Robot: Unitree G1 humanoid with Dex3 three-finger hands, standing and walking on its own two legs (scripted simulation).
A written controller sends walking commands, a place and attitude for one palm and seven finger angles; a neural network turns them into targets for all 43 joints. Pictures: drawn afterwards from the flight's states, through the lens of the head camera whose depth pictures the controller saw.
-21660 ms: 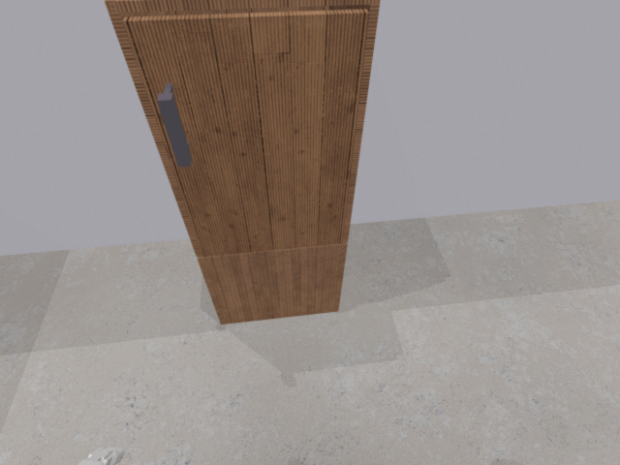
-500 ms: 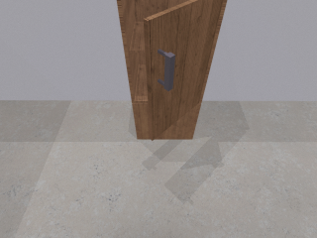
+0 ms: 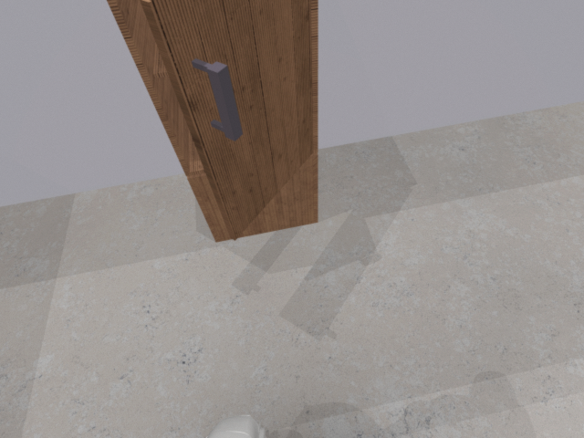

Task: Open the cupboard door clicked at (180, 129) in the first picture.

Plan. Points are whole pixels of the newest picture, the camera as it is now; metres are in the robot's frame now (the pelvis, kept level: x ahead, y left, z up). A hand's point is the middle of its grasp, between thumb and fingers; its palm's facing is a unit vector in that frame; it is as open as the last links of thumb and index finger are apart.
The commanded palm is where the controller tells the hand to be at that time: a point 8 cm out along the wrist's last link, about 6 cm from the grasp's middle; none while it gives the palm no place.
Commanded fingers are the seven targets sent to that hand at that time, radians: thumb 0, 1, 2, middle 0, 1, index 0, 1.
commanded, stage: walk to a spot facing it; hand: left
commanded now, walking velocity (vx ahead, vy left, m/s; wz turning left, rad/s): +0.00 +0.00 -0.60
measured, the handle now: (217, 100) +0.61 +0.18 +0.10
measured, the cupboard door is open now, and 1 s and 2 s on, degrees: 44 44 44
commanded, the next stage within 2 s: none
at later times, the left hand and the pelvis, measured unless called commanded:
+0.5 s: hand (168, 429) +0.14 +0.22 -0.16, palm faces -0.21 -0.95 -0.21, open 7.4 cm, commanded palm none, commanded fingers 0.00 0.90 0.90 -0.20 -0.30 -0.20 -0.30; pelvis +0.02 +0.04 +0.01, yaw -18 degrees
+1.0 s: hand (242, 377) +0.22 +0.12 -0.16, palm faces -0.57 -0.79 -0.21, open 7.4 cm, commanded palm none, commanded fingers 0.00 0.90 0.90 -0.20 -0.30 -0.20 -0.30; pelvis +0.03 +0.01 +0.01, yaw -36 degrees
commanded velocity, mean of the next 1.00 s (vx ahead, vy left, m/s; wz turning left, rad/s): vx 0.05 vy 0.00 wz -0.60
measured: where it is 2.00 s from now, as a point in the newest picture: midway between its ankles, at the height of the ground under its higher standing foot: (410, 431)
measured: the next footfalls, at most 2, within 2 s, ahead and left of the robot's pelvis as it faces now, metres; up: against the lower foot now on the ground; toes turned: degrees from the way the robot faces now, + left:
left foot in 0.40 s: +0.09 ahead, +0.15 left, +0.00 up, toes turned -15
right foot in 0.74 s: -0.01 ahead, -0.12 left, +0.00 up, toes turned -31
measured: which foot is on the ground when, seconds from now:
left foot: up 0.00-0.38, down 0.40-0.72, up 0.74-1.00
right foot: down 0.00-0.38, up 0.40-0.72, down 0.74-1.00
